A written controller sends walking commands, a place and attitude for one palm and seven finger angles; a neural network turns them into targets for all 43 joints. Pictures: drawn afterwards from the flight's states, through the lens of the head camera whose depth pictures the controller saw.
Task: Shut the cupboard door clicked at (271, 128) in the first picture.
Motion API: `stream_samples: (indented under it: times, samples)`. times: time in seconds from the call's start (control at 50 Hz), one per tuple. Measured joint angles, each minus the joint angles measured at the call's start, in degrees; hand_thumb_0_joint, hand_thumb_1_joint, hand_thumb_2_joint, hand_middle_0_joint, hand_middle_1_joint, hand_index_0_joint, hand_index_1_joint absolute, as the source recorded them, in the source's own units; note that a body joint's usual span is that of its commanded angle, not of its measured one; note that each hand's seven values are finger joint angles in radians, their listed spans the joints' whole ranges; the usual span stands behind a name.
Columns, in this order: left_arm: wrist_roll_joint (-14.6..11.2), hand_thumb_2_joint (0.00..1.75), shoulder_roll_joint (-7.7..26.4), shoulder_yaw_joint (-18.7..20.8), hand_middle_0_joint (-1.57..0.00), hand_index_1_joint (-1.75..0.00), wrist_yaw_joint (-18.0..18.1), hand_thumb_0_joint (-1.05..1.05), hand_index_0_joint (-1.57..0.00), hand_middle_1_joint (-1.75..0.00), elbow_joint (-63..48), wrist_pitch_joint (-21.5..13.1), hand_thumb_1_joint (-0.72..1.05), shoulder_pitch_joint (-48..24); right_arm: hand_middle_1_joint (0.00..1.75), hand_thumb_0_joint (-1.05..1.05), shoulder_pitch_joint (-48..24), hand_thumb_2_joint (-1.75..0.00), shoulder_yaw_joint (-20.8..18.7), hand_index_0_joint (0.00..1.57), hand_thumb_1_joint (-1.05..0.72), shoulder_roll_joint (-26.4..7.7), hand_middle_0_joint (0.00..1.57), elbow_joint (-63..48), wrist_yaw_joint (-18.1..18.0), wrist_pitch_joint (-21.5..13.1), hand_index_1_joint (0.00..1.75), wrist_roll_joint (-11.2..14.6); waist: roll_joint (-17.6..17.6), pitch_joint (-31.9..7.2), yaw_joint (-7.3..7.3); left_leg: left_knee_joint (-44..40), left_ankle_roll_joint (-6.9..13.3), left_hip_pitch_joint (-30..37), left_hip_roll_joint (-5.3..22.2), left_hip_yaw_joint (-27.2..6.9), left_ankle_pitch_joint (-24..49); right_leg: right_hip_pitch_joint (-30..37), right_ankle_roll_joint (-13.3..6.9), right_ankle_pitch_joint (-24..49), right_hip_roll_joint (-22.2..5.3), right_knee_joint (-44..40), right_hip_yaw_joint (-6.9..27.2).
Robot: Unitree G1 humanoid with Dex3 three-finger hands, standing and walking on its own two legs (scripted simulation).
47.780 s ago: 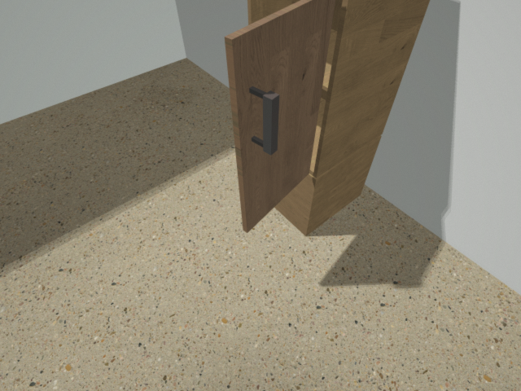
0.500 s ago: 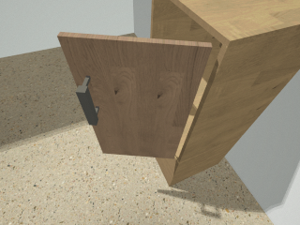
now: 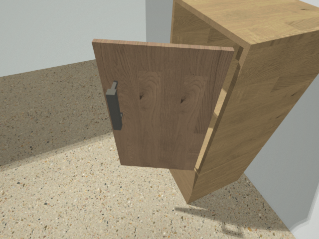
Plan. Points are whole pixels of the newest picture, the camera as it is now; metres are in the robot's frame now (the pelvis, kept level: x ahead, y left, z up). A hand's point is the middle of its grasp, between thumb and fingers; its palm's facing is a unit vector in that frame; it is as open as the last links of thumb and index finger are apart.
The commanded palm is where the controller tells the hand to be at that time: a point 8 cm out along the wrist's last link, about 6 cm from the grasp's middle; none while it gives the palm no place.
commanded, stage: come to a stop and stand still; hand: left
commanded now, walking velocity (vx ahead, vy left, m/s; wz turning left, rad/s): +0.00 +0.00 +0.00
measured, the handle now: (116, 106) +0.45 +0.17 +0.08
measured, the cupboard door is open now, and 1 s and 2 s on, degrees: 62 62 62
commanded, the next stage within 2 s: look again from close up in 0.34 s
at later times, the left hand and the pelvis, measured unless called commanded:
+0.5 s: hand out of the picture -0.04 +0.17 -0.17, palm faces +0.00 -0.98 -0.18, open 7.4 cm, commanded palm none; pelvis -0.01 +0.01 +0.01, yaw +0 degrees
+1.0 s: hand out of the picture -0.01 +0.16 -0.17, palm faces +0.00 -0.99 -0.17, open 7.4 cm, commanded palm none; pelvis +0.00 +0.00 +0.01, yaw +0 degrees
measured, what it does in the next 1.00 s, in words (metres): stands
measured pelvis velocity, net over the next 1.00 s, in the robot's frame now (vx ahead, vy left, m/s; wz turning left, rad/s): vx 0.00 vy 0.00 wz -0.01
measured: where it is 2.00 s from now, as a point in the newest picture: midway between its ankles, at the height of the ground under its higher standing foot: outside the picture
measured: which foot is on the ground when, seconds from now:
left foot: down 0.00-1.00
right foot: down 0.00-1.00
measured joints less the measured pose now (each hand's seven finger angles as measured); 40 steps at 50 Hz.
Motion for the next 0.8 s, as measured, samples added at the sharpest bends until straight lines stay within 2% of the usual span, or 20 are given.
stream_samples:
  times: [0.26,0.8]
  samples:
    - [0.0,0.90,-2.0,-0.9,-0.20,-0.30,-0.3,0.00,-0.20,-0.30,4.1,-0.2,0.90,2.4,0.30,0.01,2.4,-0.90,-0.2,0.20,-0.91,-0.6,0.20,5.5,-0.1,0.0,0.30,0.4,-1.0,0.9,-0.86,-5.4,0.3,1.6,-0.8,0.6,3.7,0.9,0.4,3.2,-0.6,-4.3,0.6]
    - [0.0,0.90,-4.5,-0.6,-0.20,-0.30,-0.1,0.00,-0.20,-0.30,9.1,-1.3,0.90,2.8,0.30,0.01,2.7,-0.90,-0.4,0.20,-0.92,1.5,0.20,10.5,-0.8,-0.8,0.30,0.7,-0.9,1.1,-0.85,-8.1,-0.3,2.4,-1.0,0.6,4.7,1.3,1.2,4.1,-0.7,-6.2,0.7]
